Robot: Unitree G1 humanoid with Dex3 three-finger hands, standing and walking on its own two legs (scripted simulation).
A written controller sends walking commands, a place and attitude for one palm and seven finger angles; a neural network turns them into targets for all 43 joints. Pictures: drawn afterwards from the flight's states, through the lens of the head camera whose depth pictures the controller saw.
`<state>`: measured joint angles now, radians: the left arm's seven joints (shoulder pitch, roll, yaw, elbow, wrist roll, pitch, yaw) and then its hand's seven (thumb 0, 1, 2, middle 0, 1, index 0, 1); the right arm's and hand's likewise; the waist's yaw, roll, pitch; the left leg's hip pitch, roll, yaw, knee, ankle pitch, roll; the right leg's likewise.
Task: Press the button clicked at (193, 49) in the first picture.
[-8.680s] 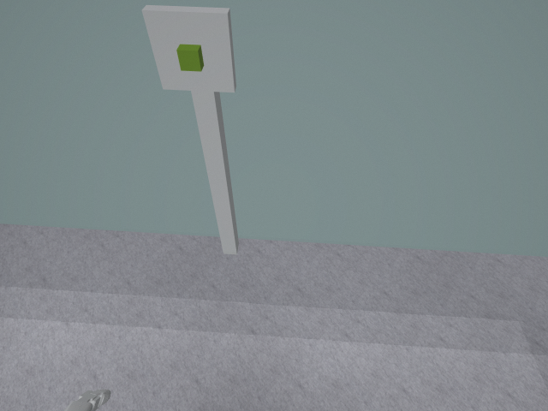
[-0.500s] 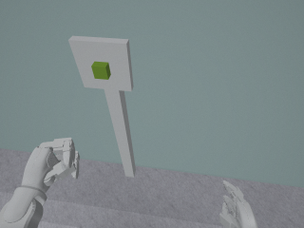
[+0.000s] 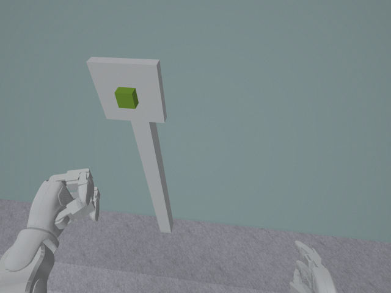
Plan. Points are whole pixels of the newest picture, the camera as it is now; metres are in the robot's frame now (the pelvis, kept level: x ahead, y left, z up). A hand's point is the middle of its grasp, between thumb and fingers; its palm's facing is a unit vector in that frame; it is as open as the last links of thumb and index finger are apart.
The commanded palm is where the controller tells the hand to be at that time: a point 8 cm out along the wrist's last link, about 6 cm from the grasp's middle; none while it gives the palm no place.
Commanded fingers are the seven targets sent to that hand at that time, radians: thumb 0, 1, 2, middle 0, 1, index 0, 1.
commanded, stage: raise the hand and make a fist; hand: left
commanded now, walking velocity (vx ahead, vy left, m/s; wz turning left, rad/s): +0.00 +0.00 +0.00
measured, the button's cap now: (127, 97) +0.55 +0.24 +0.13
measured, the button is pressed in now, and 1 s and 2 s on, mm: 0 0 0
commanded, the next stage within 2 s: aim a knuckle at the button in 0.06 s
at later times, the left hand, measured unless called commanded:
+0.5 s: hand (107, 175) +0.29 +0.20 +0.12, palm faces -0.02 -1.00 -0.05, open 3.1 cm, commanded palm +0.27 +0.26 +0.12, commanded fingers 0.00 0.90 0.90 -1.30 -1.50 -1.30 -1.50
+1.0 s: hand (121, 145) +0.39 +0.21 +0.11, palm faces -0.02 -1.00 -0.02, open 3.1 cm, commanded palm +0.37 +0.26 +0.11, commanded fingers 0.00 0.90 0.90 -1.30 -1.50 -1.30 -1.50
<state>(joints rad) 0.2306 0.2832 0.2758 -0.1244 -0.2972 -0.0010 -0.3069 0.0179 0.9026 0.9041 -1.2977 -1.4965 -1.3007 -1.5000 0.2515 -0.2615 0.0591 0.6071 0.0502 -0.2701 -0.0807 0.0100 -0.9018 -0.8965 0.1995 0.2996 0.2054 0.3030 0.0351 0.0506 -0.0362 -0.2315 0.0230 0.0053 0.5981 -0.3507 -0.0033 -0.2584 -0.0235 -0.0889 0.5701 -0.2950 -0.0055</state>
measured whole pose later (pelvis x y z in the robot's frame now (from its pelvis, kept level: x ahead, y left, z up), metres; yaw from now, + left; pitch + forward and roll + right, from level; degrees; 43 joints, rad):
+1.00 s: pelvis -0.01 +0.00 +0.00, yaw -1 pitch +5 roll +0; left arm -0.49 0.39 0.33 0.70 -0.21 -0.14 -0.32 0.02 0.90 0.90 -1.30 -1.50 -1.30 -1.50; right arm 0.29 -0.27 0.05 0.65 0.05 -0.16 -0.09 0.01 -0.90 -0.90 0.20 0.30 0.21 0.30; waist -0.04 0.02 -0.02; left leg -0.38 0.02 0.03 0.64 -0.35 0.00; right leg -0.42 -0.03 -0.07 0.62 -0.29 0.00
